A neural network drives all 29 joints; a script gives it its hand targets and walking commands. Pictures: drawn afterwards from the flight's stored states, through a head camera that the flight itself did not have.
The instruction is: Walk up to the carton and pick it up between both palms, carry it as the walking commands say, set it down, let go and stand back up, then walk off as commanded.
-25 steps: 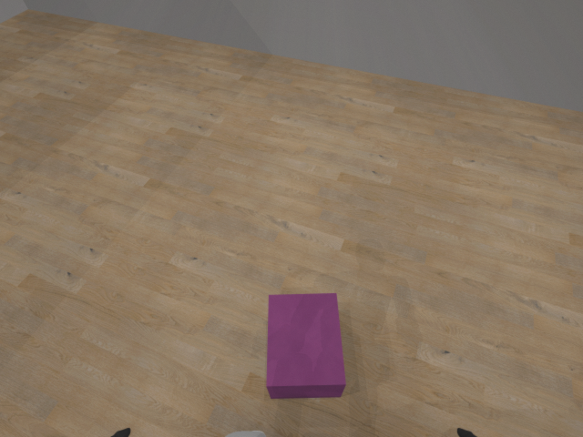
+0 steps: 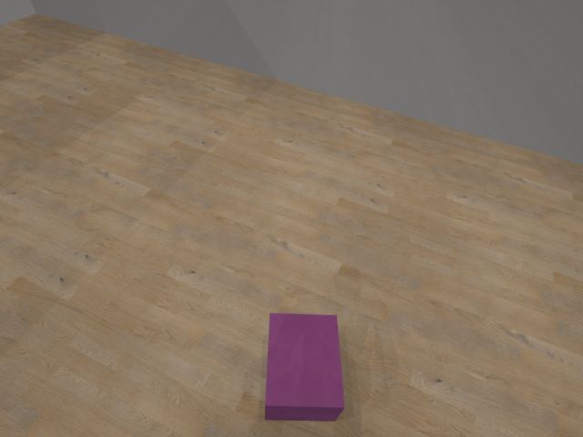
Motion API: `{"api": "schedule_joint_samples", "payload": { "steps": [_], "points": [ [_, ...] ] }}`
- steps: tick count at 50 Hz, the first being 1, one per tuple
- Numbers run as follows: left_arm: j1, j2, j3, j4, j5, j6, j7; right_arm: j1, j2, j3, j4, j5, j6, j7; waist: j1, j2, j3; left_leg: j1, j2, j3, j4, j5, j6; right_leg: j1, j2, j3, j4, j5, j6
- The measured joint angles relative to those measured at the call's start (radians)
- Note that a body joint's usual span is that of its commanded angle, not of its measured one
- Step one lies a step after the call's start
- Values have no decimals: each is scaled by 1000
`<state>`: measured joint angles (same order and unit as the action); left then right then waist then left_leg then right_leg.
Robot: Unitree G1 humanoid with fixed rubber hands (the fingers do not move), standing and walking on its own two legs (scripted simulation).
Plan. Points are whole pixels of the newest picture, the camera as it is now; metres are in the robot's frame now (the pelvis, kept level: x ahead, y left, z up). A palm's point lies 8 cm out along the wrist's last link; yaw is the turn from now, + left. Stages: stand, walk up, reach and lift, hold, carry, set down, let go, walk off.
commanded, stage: stand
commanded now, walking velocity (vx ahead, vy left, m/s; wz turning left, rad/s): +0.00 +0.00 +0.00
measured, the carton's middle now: (301, 366) +0.44 -0.06 -0.69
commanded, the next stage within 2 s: reach and lift in 0.82 s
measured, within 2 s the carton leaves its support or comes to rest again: neither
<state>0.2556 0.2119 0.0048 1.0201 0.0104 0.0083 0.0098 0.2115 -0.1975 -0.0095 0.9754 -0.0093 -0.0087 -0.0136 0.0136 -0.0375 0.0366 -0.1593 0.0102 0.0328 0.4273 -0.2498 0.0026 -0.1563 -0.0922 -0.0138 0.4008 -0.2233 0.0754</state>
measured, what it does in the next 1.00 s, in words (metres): stands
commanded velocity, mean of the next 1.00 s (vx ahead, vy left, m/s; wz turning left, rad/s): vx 0.00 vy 0.00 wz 0.00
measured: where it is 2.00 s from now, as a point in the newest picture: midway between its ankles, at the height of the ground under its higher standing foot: outside the picture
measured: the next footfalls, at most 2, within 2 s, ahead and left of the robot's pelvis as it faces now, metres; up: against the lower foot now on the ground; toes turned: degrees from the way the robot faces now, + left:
none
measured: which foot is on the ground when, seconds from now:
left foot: down 0.00-1.00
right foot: down 0.00-1.00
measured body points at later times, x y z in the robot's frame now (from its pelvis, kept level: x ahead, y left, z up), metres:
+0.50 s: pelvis -0.01 -0.02 +0.00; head +0.00 -0.02 +0.45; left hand +0.00 +0.23 -0.16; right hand +0.01 -0.27 -0.15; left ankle -0.01 +0.12 -0.74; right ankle -0.01 -0.17 -0.74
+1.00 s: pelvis -0.04 -0.02 -0.03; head +0.01 -0.02 +0.42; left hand +0.14 +0.22 -0.14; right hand +0.15 -0.27 -0.14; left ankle -0.01 +0.12 -0.74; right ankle -0.01 -0.17 -0.74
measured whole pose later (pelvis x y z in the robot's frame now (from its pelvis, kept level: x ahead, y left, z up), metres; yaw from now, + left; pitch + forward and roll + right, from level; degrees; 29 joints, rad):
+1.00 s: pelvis -0.04 -0.02 -0.03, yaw -1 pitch +4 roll +0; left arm -0.03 0.24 0.01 0.66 -0.06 0.50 0.01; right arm -0.05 -0.26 0.02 0.64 0.06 0.50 -0.01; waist -0.01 -0.01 0.04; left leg -0.46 0.04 0.02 0.71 -0.32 -0.03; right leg -0.48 -0.06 0.00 0.72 -0.31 0.03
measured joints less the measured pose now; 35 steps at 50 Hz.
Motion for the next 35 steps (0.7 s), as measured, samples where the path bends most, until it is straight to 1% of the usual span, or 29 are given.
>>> {"api": "schedule_joint_samples", "payload": {
  "steps": [6,14,35],
  "points": [
    [-7,2,2,38,1,-7,7,26,-9,-3,37,1,-3,-3,-8,21,2,5,3,-9,-3,0,-6,9,3,-10,-4,-3,-3],
    [-10,6,6,74,2,-7,11,41,-12,-3,70,-1,0,-9,-10,35,4,6,14,-16,-7,6,-18,7,14,-16,0,-3,-15],
    [-1,-21,11,132,6,-7,13,74,10,-2,159,-7,3,-18,-13,36,-2,-4,36,-27,-30,39,-39,-2,37,-27,-20,25,-37]
  ]
}}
